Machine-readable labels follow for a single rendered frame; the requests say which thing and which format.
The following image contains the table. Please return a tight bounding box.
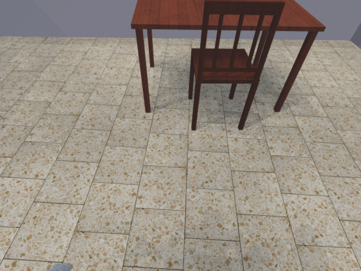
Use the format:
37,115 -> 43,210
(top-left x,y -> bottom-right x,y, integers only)
131,0 -> 326,113

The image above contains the chair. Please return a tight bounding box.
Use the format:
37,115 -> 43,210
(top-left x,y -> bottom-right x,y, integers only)
188,0 -> 285,130

